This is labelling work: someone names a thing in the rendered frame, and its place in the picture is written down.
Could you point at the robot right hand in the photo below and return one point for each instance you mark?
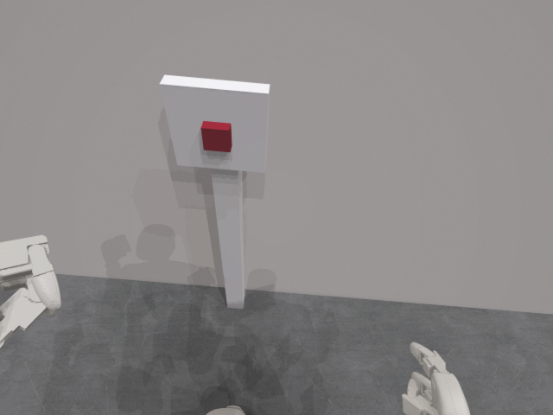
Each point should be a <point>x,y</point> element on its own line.
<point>443,394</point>

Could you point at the panel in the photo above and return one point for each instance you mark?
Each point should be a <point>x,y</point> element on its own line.
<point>188,102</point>

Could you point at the button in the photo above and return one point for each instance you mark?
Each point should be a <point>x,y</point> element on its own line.
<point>216,136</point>

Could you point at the robot left hand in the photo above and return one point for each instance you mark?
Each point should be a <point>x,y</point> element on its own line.
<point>24,262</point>

